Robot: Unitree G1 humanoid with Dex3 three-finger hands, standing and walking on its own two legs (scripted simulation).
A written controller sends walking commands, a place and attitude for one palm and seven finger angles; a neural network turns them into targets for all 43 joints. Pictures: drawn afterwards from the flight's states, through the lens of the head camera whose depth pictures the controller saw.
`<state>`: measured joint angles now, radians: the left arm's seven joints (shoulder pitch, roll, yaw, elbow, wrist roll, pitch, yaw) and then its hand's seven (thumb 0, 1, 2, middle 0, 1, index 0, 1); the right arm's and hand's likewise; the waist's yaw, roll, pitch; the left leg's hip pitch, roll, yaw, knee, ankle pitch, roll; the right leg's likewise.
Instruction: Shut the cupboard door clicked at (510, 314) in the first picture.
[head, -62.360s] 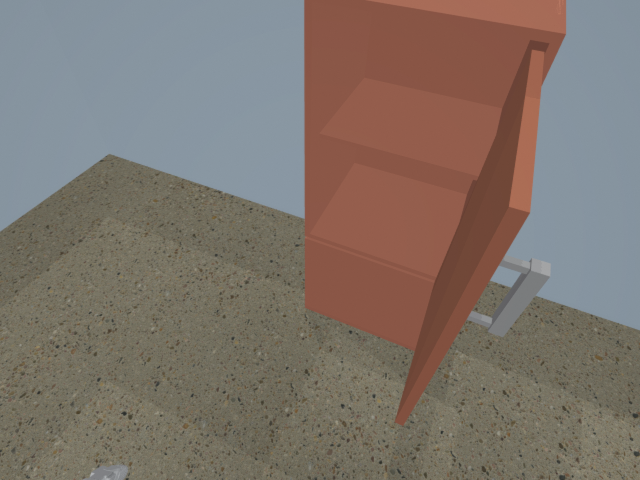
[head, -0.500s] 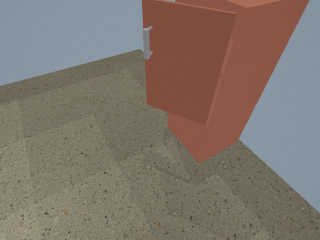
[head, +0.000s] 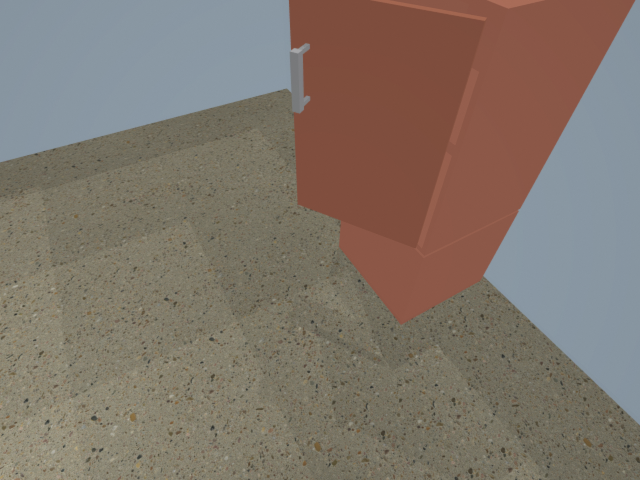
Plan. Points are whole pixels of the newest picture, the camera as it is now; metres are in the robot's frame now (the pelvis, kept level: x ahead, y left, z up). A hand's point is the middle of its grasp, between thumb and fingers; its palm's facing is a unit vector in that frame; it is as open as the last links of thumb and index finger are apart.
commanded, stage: walk to a spot facing it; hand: left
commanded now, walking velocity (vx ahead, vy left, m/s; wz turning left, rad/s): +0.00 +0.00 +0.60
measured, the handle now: (301, 78) +0.89 +0.08 +0.07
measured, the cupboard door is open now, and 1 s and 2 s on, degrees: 33 33 33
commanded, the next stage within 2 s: none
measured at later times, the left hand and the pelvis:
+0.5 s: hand out of the picture +0.03 +0.24 -0.17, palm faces +0.32 -0.91 -0.27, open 7.4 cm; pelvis +0.00 +0.01 +0.00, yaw +19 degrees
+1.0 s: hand out of the picture -0.06 +0.13 -0.17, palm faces +0.65 -0.72 -0.26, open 7.4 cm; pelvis +0.03 -0.04 -0.01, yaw +40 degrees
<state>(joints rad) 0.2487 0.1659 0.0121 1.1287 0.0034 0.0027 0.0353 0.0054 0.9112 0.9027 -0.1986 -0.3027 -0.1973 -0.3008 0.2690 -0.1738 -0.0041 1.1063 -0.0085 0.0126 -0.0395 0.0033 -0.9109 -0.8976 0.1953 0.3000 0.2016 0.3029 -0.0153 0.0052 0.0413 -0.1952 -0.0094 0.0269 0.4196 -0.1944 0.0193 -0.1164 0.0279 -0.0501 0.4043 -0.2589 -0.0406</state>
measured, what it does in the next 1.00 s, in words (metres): steps on the spot, turning left: right foot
